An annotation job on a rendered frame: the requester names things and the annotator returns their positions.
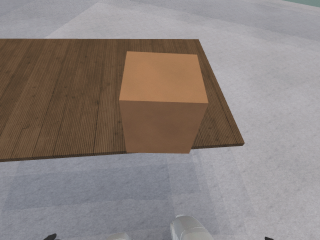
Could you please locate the carton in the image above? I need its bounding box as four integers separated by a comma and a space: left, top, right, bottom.
119, 51, 209, 154

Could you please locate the right robot thigh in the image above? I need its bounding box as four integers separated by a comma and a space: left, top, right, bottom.
170, 215, 214, 240

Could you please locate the table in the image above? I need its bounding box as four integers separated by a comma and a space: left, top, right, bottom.
0, 38, 245, 162

